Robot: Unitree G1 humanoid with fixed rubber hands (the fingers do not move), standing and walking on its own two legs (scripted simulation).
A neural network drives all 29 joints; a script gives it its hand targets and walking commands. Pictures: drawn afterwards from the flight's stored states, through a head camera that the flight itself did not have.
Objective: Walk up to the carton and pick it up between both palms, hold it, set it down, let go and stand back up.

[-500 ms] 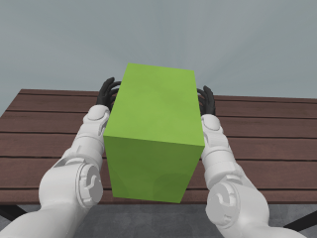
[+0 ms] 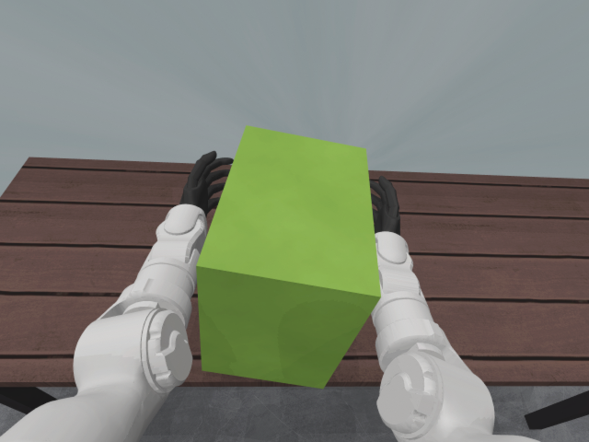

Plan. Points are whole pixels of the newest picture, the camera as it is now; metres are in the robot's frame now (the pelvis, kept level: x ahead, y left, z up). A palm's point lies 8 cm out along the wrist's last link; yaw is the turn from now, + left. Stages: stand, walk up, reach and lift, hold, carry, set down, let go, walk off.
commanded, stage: set down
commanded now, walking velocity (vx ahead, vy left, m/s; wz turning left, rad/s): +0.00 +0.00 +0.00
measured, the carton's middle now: (284, 258) +0.36 +0.02 +0.04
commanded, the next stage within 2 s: none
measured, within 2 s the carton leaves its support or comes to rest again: neither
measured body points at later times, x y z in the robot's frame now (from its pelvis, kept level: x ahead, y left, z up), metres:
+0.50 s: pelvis +0.00 +0.00 +0.00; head +0.04 +0.02 +0.45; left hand +0.43 +0.15 +0.06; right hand +0.40 -0.13 +0.06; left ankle -0.02 +0.09 -0.74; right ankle -0.02 -0.14 -0.74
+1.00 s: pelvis +0.00 +0.00 +0.00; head +0.05 +0.02 +0.45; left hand +0.43 +0.15 +0.05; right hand +0.40 -0.13 +0.04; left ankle -0.02 +0.09 -0.74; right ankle -0.02 -0.14 -0.74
